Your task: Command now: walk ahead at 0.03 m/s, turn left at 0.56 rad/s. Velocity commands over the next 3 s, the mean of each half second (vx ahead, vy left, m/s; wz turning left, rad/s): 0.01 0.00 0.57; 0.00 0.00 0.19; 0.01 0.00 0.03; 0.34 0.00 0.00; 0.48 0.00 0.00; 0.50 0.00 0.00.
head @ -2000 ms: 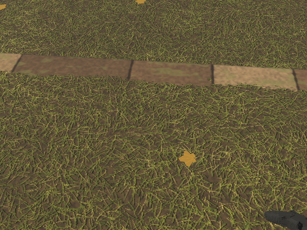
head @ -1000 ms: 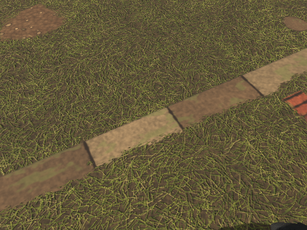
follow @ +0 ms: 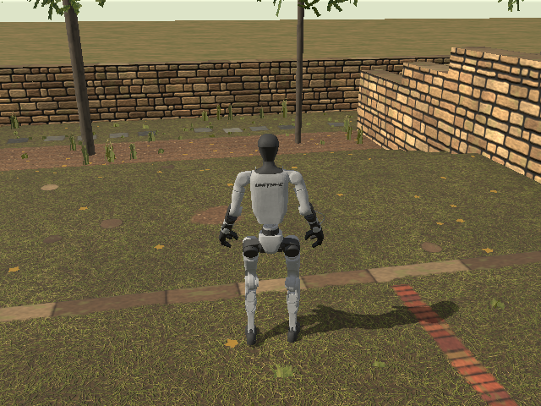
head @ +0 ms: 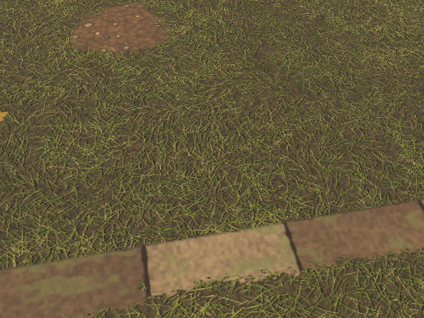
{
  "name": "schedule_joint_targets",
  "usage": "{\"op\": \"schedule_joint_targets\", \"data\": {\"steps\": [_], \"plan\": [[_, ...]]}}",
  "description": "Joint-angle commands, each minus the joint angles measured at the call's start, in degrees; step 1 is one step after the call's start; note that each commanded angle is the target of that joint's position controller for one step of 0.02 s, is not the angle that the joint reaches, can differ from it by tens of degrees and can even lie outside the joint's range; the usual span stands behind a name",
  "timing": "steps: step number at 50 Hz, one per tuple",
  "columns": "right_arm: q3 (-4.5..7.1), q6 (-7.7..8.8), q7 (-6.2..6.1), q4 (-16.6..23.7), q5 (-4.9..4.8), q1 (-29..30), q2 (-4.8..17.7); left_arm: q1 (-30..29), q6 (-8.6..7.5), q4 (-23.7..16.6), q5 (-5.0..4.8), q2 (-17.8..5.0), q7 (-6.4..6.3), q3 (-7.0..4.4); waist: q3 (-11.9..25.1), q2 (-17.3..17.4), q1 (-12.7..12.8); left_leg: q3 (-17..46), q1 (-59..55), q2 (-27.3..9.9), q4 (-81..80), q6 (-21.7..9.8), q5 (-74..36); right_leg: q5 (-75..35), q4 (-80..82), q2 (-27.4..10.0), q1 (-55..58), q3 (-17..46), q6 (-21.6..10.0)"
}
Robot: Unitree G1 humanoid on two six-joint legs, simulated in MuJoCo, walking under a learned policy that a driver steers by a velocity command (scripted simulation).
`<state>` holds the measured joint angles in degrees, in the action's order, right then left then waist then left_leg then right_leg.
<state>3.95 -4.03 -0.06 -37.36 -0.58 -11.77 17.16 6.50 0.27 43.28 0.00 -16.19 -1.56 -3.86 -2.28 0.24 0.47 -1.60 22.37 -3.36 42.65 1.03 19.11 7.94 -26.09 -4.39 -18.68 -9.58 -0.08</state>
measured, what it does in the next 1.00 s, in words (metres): steps on the spot, turning left: left foot, then right foot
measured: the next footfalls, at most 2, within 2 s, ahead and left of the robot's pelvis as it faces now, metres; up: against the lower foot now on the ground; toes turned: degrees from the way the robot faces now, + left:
left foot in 0.04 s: +0.04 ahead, +0.12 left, +0.00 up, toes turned +4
right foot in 0.50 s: +0.09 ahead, -0.10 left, +0.00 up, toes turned +22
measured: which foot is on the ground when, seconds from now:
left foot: up 0.00-0.02, down 0.04-0.50, up 0.52-0.80, down 0.82-1.00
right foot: down 0.00-0.04, up 0.06-0.48, down 0.50-1.00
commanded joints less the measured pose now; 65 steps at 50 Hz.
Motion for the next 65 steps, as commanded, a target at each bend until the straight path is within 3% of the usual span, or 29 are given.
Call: {"op": "schedule_joint_targets", "data": {"steps": [1, 2, 3, 4, 5, 6, 7, 10, 14, 17, 21, 23, 24, 25, 26, 27, 28, 29, 31, 35, 38, 40, 41, 42, 43, 44, 45, 49, 65], "plan": [[2.43, 0.39, 0.36, 1.58, 0.41, -7.58, 6.01, -1.32, -0.04, -2.15, -1.29, -8.50, -0.02, -2.40, 8.05, -5.76, -3.11, -1.92, -11.71, 2.87, -13.18, -4.22, -6.73, 0.79, 1.50, -11.42, 2.49, 6.95, -6.27], [3.60, 0.49, -0.30, 1.85, 0.60, -8.69, 10.05, 1.00, 0.30, -1.45, -0.60, -5.54, 0.31, -1.84, 5.67, 5.33, -2.13, 10.52, -16.10, -4.47, -21.26, -8.06, -16.01, 9.77, -11.12, -5.89, -5.94, 1.17, -0.55], [4.63, 0.60, -1.00, 4.31, 0.94, -6.66, 16.76, -0.94, 0.10, -4.64, 1.35, -4.21, 0.30, -1.33, 2.47, 20.11, -0.99, 30.88, -17.58, -18.03, -24.52, -17.96, -26.80, 28.51, -24.92, 3.63, -22.17, 0.17, 4.62], [4.22, 2.14, -0.62, 4.67, 3.01, -7.68, 15.20, -7.09, -0.26, -5.86, 1.35, -6.58, -0.21, -2.16, 4.91, 13.95, -5.16, 32.09, -12.96, -18.58, -26.45, -21.34, -23.10, 29.51, -35.62, 4.20, -22.06, 10.29, 3.66], [3.67, 3.39, -0.52, 4.68, 3.17, -4.69, 13.67, -6.36, -0.13, -5.59, 0.13, -7.08, -0.37, -2.55, 4.41, 11.32, -2.80, 26.95, -11.97, -15.45, -26.43, -18.37, -19.57, 23.92, -38.57, 3.27, -22.12, 12.56, 2.43], [3.37, 3.94, -0.70, 5.24, 1.84, -0.73, 11.93, -3.89, 0.15, -3.97, 0.07, -7.17, -0.75, -2.91, 4.18, 8.46, -0.69, 23.01, -11.79, -12.15, -25.52, -14.72, -16.98, 18.61, -38.32, 2.63, -21.92, 13.22, 2.07], [2.67, 4.03, -0.93, 5.72, 0.72, 1.49, 9.88, -2.68, 0.37, -2.86, 0.65, -7.69, -1.18, -3.18, 4.83, 7.99, -0.03, 20.99, -11.99, -10.74, -24.80, -12.86, -18.26, 15.52, -38.37, 2.55, -21.44, 13.28, 2.35], [1.82, 3.73, -1.67, 6.41, 0.68, 1.21, 8.23, -1.37, -0.04, -2.67, 0.46, -6.50, -0.83, -3.01, 7.68, 7.10, 0.56, 18.64, -12.74, -8.25, -23.23, -12.86, -25.48, 10.76, -38.80, 4.19, -17.55, 13.02, 3.52], [2.55, 3.07, -2.39, 6.32, 0.20, -1.29, 9.69, -4.50, -0.60, -3.62, 0.00, -4.76, -0.28, -1.98, 7.40, 8.13, -1.49, 21.09, -16.66, -7.47, -21.66, -13.12, -22.86, 9.71, -24.94, 5.13, -16.31, 13.96, 4.61], [3.05, 2.47, -2.19, 7.00, 0.37, -1.02, 10.81, -4.76, -1.00, -3.71, -0.37, -5.16, 0.50, -1.84, 6.99, 9.34, -2.04, 24.51, -14.05, -7.42, -21.17, -14.05, -20.78, 11.89, -18.37, 6.19, -11.08, 14.13, 4.52], [3.20, 1.96, -1.51, 7.82, -0.14, 0.72, 10.84, -3.25, -1.79, -3.68, -0.85, -6.13, 1.42, -2.09, 7.50, 9.96, -1.71, 29.96, -13.84, -6.57, -19.60, -13.93, -24.75, 13.31, -10.43, 7.37, -5.40, 14.54, 3.52], [3.04, 1.68, -1.58, 8.25, -0.83, 2.89, 10.29, -0.15, -2.27, -2.89, -0.77, -6.29, 1.90, -2.26, 8.51, 9.47, 0.29, 30.21, -14.08, -4.96, -17.12, -12.09, -25.66, 7.56, -0.70, 7.03, -0.07, 13.77, 2.30], [2.76, 1.61, -1.79, 8.34, -1.12, 3.20, 9.43, 1.72, -2.43, -2.22, -0.39, -6.72, 2.00, -2.45, 9.03, 8.53, 1.10, 28.85, -11.86, -3.22, -15.43, -9.91, -22.30, -0.09, 5.58, 5.51, 5.40, 13.48, 1.20], [2.09, 1.69, -1.89, 8.18, -0.46, 1.05, 7.09, 2.72, -2.31, -2.41, 0.46, -9.29, 1.80, -3.00, 10.43, 3.37, 0.09, 25.27, -6.35, 0.01, -10.29, -6.87, -11.92, -5.48, 6.73, -2.16, 12.38, 19.26, -1.57], [1.38, 2.09, -1.70, 8.57, 0.21, -2.46, 4.66, 0.23, -1.69, -3.01, 1.34, -13.69, 1.42, -3.62, 8.45, -12.01, -3.90, 14.65, 4.28, 9.66, -0.52, -3.05, 8.98, -18.70, 6.97, -12.34, 15.88, 31.19, -8.95], [2.68, 2.68, -1.88, 8.66, 0.88, -0.71, 9.20, 1.01, -1.86, -3.22, 2.19, -11.29, 1.55, -3.17, 7.52, -14.49, -1.09, 11.76, 8.55, 9.80, 12.25, 0.06, 19.40, -20.89, 8.47, -19.02, 12.28, 38.73, -17.32], [3.83, 2.76, -1.86, 7.48, 0.46, -1.05, 12.10, -0.63, -2.06, -3.97, 1.71, -9.45, 1.40, -2.50, 6.38, -9.68, -1.31, 12.86, 8.99, 8.15, 20.34, 1.18, 16.63, -18.57, 8.25, -17.40, 10.95, 35.42, -17.47], [3.98, 2.42, -1.85, 6.25, 0.27, -1.38, 11.48, -2.91, -1.98, -4.12, 0.92, -7.96, 1.18, -2.07, 5.35, -7.53, -2.28, 12.83, 9.28, 7.88, 23.04, 2.09, 13.19, -16.00, 7.36, -13.45, 10.35, 30.39, -14.68], [3.13, 1.59, -1.94, 5.20, 0.36, -1.71, 8.12, -3.74, -1.82, -4.02, -0.26, -6.37, 0.93, -1.21, 4.20, -7.30, -1.93, 12.84, 9.67, 7.85, 24.33, 3.74, 8.87, -16.59, 6.54, -9.86, 10.79, 25.36, -12.62], [0.80, 1.83, -1.44, 6.04, 0.38, 1.39, 2.94, -2.48, -0.84, -2.88, 0.23, -6.06, 0.74, -0.77, 5.84, -10.09, -0.35, 6.33, 1.70, 4.53, 6.60, 4.73, 6.84, -18.17, 5.56, -6.34, 12.02, 19.22, -11.83], [0.77, 2.03, -1.24, 5.79, -0.19, 2.14, 3.70, 0.33, -0.11, -1.90, -0.10, -8.65, 0.95, -1.25, 6.23, -11.66, 1.47, 2.84, -4.91, 4.13, -6.62, 4.26, 4.27, -18.33, 4.41, -7.46, 12.00, 20.78, -12.43], [0.89, 2.16, -1.20, 3.78, 0.09, -1.15, 3.72, 0.53, -0.15, -1.25, -0.94, -7.88, 1.10, -0.64, 5.48, -9.87, -0.67, 1.70, -12.42, 4.82, -22.12, 2.25, -8.09, -16.49, 2.86, -6.45, 9.62, 20.26, -10.28], [0.93, 2.22, -1.37, 3.95, 0.70, -1.04, 5.07, 2.69, -0.74, -0.46, -0.88, -6.89, 1.24, -0.18, 5.90, -7.91, -0.24, 4.90, -17.80, 2.89, -24.46, 0.63, -14.20, -12.82, 2.81, -5.71, 6.55, 20.11, -7.19], [1.34, 2.18, -1.89, 4.56, 1.27, -1.86, 8.20, 3.37, -1.62, -0.65, 0.62, -5.32, 1.64, 0.53, 8.19, -1.35, 0.77, 11.42, -23.40, -3.54, -21.81, -1.48, -27.67, -6.65, -0.84, -3.03, 2.71, 17.03, -3.32], [1.32, 2.21, -1.62, 3.62, 1.86, 0.40, 8.62, 5.10, -2.25, -0.37, 1.02, -2.71, 1.86, 1.12, 8.47, 9.15, 3.94, 12.54, -17.57, -5.41, -18.96, -5.30, -23.68, 4.62, 0.62, 1.43, 4.74, 11.88, 0.15], [0.53, 2.64, -0.86, 4.65, 1.87, 2.08, 4.76, 2.08, -2.22, 0.14, 1.48, -4.81, 1.72, 0.99, 7.06, 6.72, 1.39, 12.22, -13.90, -3.87, -19.94, -6.13, -15.24, 4.41, 0.14, 1.69, 7.27, 11.46, 2.23], [0.06, 3.03, -0.52, 4.05, 2.32, 1.66, 3.37, 0.34, -2.09, 0.38, 1.25, -5.47, 1.71, 0.75, 5.41, 5.41, 0.57, 11.48, -12.39, -2.50, -20.44, -5.06, -10.44, 3.08, -0.08, 2.10, 7.21, 11.16, 2.77], [-0.25, 4.29, -0.64, 2.87, 1.96, 0.12, 3.63, 1.16, -1.16, 2.07, 0.67, -5.07, 0.99, 0.80, 1.48, 5.24, 0.51, 10.53, -8.81, -0.99, -20.51, -3.35, -9.19, 0.87, -0.18, 1.78, 6.85, 11.58, 2.07], [-0.70, 4.92, -0.84, -1.20, 1.45, -1.56, 2.19, 3.88, -0.86, 10.54, 0.19, -5.32, -0.27, 0.64, 2.00, 0.65, 0.61, 8.52, -9.65, 1.02, -19.62, -3.36, -12.35, -1.62, 0.52, 1.30, 8.73, 11.91, 2.81]]}}
Over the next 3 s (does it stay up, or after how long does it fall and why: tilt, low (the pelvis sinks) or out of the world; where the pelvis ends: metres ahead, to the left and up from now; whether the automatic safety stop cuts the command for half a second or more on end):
stays up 0.69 0.22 0.02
